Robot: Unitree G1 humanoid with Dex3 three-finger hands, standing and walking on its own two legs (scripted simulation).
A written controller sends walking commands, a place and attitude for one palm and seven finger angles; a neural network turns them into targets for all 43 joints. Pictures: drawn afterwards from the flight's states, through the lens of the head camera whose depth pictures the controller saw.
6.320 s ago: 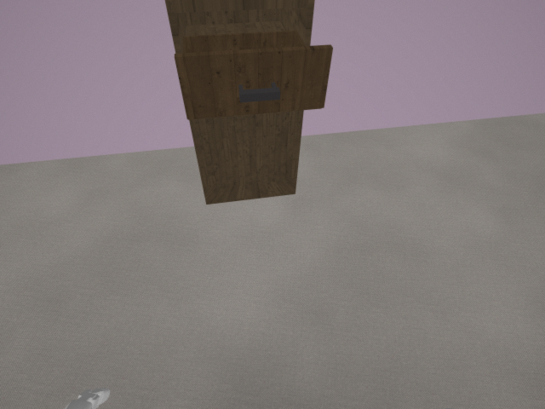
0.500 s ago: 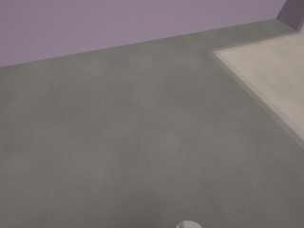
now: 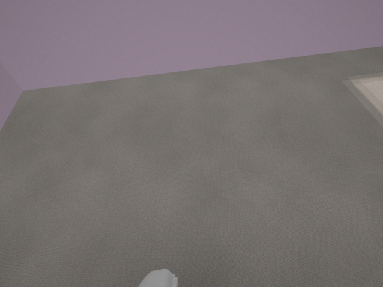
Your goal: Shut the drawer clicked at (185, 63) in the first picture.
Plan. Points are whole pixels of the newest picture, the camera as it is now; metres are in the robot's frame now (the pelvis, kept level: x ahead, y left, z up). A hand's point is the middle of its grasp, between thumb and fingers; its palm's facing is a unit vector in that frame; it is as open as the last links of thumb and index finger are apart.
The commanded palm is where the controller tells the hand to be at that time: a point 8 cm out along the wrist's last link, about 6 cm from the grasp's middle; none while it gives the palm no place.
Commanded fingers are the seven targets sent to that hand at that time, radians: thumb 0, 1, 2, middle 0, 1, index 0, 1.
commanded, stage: turn to face it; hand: left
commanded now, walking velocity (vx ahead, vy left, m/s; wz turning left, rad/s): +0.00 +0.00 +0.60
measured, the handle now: out of the picture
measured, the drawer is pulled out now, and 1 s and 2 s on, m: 0.29 0.29 0.29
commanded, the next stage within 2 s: none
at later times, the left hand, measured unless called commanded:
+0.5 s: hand out of the picture +0.01 +0.29 -0.18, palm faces +0.35 -0.90 -0.26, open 7.4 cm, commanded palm none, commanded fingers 0.00 0.90 0.90 -0.20 -0.30 -0.20 -0.30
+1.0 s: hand out of the picture +0.01 +0.22 -0.14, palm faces +0.56 -0.77 -0.30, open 7.4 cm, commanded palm none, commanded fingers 0.00 0.90 0.90 -0.20 -0.30 -0.20 -0.30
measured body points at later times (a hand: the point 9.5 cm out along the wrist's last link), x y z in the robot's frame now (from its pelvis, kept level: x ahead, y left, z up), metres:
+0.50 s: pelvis +0.01 +0.05 -0.01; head +0.04 +0.09 +0.44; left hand -0.01 +0.33 -0.16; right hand +0.20 -0.16 -0.13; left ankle -0.02 +0.14 -0.74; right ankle +0.03 -0.11 -0.66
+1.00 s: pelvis +0.04 +0.01 +0.00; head +0.09 -0.01 +0.45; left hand -0.02 +0.26 -0.12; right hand +0.23 -0.19 -0.16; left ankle -0.07 +0.12 -0.64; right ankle +0.08 -0.08 -0.74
